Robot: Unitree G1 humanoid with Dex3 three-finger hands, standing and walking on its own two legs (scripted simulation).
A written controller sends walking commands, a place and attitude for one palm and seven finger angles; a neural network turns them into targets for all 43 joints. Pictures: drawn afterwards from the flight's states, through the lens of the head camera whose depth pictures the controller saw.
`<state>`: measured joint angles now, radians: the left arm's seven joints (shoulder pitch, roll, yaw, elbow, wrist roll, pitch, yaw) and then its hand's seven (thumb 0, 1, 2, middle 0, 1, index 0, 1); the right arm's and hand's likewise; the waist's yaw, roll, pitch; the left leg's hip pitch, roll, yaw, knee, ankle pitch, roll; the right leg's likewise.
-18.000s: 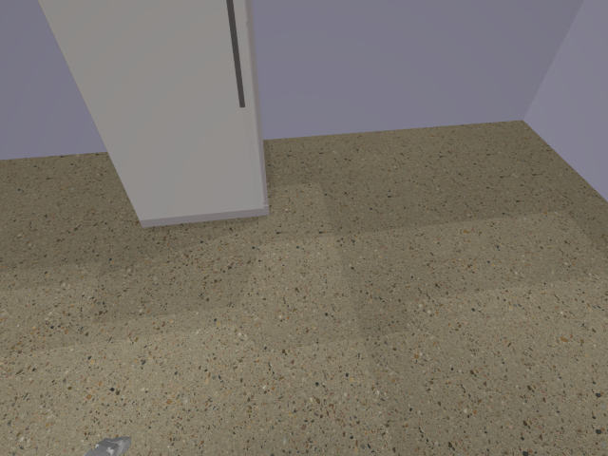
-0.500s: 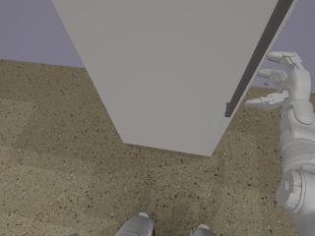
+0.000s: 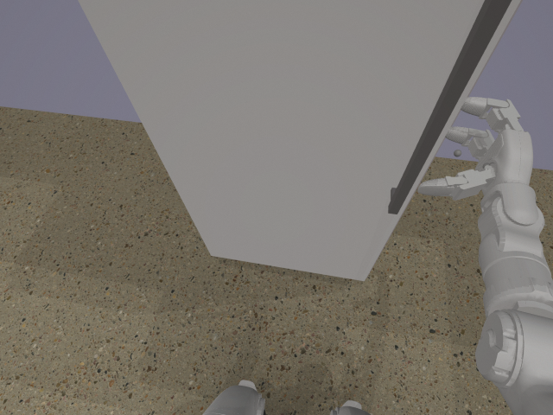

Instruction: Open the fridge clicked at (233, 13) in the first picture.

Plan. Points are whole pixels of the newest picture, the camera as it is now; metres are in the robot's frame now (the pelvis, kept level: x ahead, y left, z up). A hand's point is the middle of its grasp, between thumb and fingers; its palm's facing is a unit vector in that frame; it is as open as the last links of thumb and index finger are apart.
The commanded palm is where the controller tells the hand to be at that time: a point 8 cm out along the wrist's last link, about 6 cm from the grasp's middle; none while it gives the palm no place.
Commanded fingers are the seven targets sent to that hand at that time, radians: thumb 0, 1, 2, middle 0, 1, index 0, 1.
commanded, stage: move the hooked fingers beside the handle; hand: right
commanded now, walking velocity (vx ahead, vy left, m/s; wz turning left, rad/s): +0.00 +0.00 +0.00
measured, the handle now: (438, 107) +0.53 -0.13 +0.14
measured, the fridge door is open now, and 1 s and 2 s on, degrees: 0 0 0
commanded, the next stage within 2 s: none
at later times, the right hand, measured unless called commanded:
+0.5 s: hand (455, 163) +0.47 -0.16 +0.09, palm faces +0.02 +1.00 -0.01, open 14.2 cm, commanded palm +0.45 -0.21 +0.09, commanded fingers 0.00 0.50 -0.30 0.30 1.20 0.30 1.20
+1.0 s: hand (470, 171) +0.46 -0.18 +0.09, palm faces +0.02 +1.00 +0.00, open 14.0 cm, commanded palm +0.43 -0.23 +0.09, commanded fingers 0.00 0.50 -0.30 0.30 1.20 0.30 1.20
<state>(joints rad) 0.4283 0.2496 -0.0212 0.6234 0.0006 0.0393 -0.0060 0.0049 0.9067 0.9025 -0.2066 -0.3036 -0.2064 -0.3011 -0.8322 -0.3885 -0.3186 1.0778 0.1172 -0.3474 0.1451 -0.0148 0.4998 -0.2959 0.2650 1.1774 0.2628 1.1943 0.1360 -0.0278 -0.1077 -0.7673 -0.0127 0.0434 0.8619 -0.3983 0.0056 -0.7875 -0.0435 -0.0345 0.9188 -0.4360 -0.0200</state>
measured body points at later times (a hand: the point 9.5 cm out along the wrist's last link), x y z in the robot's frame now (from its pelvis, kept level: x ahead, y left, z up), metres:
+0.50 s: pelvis +0.00 +0.00 +0.00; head +0.09 +0.00 +0.44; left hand +0.04 +0.27 -0.11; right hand +0.47 -0.22 +0.09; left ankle +0.00 +0.12 -0.69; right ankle +0.00 -0.10 -0.69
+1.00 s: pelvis -0.01 +0.01 +0.00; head +0.07 +0.00 +0.44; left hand +0.03 +0.27 -0.11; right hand +0.45 -0.23 +0.10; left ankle +0.00 +0.12 -0.69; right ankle +0.00 -0.10 -0.69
